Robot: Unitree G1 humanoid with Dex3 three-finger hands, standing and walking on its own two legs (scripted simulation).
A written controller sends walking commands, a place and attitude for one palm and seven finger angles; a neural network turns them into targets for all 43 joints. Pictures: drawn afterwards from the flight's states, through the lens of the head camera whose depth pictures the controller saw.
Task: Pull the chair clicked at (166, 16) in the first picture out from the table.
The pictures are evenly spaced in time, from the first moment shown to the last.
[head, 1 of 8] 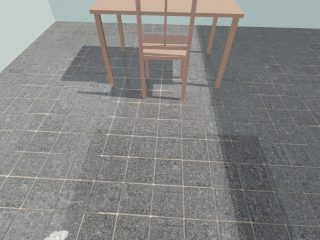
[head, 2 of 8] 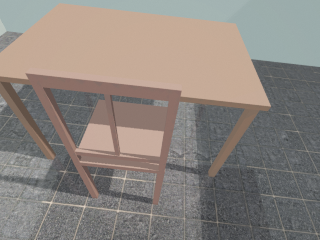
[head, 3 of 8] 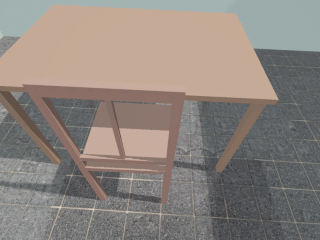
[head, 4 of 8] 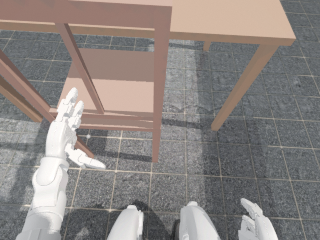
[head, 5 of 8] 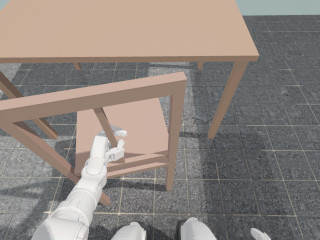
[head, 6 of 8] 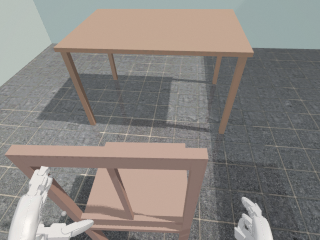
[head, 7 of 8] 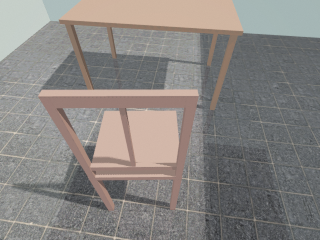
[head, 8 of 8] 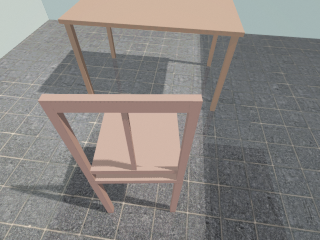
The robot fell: no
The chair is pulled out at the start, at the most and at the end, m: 0.00 0.70 0.70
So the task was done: yes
